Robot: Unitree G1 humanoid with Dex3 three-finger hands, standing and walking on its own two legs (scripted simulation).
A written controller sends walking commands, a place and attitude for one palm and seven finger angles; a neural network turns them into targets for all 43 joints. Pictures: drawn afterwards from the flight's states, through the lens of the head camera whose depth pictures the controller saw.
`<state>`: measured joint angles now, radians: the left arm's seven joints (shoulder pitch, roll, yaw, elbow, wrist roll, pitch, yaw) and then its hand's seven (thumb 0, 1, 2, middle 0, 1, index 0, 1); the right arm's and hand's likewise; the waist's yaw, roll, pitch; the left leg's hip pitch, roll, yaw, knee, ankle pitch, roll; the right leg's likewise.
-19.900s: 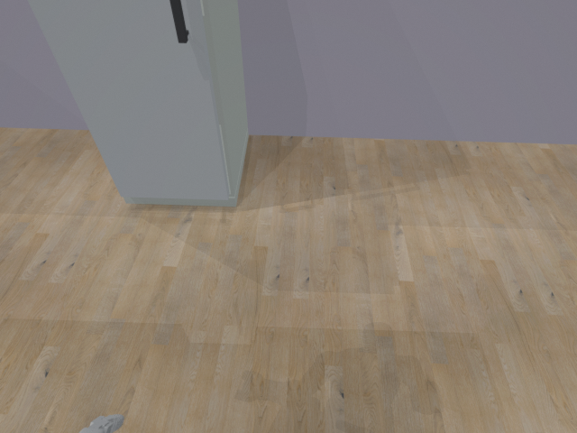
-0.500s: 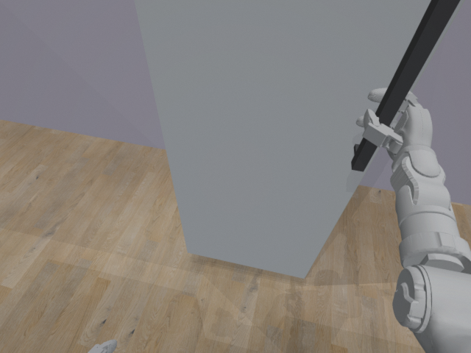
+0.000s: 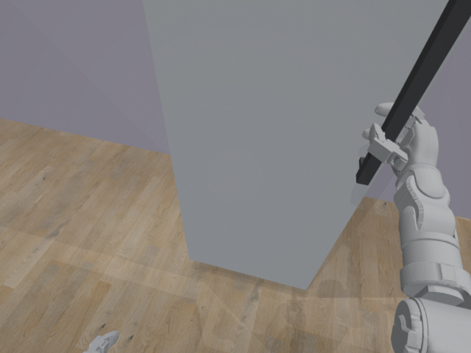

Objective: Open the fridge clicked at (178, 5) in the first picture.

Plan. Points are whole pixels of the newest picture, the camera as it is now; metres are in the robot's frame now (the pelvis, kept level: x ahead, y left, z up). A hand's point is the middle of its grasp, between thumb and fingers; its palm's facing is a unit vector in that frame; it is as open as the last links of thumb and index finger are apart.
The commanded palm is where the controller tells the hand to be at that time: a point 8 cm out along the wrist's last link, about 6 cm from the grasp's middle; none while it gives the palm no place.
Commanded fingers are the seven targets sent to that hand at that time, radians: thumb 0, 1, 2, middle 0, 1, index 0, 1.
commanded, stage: pull the door a little, standing still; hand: right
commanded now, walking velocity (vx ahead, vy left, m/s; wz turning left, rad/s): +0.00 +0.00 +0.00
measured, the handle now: (414, 75) +0.48 -0.21 +0.27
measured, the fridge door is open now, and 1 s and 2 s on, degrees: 0 7 31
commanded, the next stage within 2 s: walk backward, drawing the door open in 0.62 s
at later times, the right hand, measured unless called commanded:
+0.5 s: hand (376, 145) +0.43 -0.17 +0.17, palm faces +0.15 +0.99 +0.02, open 6.1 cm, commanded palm +0.35 -0.22 +0.17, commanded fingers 0.00 -0.90 -0.90 0.45 1.40 0.45 1.40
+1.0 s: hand (376, 168) +0.38 -0.17 +0.16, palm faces +0.15 +0.96 -0.25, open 6.7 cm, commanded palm +0.34 -0.22 +0.17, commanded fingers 0.00 -0.90 -0.90 0.45 1.40 0.45 1.40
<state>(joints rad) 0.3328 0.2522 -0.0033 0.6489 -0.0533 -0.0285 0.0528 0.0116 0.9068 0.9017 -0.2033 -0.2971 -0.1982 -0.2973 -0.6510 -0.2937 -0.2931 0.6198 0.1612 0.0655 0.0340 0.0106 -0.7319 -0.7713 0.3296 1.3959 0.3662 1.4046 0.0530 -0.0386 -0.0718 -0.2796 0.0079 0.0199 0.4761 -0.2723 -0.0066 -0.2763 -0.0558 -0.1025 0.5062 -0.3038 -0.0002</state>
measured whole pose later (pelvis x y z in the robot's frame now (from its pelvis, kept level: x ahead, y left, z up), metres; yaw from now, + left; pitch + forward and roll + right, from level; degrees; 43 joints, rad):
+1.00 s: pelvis +0.12 -0.01 +0.01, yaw +2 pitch +5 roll +2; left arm 0.15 0.22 0.02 0.51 0.03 0.00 0.02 0.01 0.91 0.90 -0.20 -0.30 -0.20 -0.30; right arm 0.31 -0.23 -0.12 -0.53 0.07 -0.02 -0.08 -0.08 -0.54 -0.78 0.43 1.38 0.32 1.39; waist -0.01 -0.09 0.01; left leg -0.46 -0.02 0.06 1.01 -0.48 -0.02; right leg -0.07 -0.02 0.05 0.44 -0.33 0.00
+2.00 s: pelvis +0.10 +0.26 -0.01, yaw -27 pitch +0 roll +0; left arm 0.20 0.20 0.03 0.62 0.03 -0.12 0.11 0.01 0.91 0.90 -0.20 -0.30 -0.20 -0.30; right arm 0.27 -0.32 -0.29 -0.49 0.07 -0.09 -0.14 -0.07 -0.59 -0.76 0.46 1.40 0.23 1.37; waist 0.03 0.02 0.08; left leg -0.37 0.03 0.13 0.74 -0.39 0.00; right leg -0.30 0.02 -0.09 0.59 -0.30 -0.05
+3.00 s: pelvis +0.23 +0.60 -0.01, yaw -66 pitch +0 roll +4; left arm 0.22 0.13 0.00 0.60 0.00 -0.15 0.04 0.01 0.90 0.90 -0.21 -0.30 -0.20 -0.30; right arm 0.16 -0.35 -0.29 -0.40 0.05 -0.05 -0.09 -0.07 -0.57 -0.79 0.46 1.40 0.20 1.35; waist -0.02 -0.04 0.10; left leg -0.28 0.04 0.02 0.58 -0.32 -0.08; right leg -0.37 -0.18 0.17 0.53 -0.22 0.07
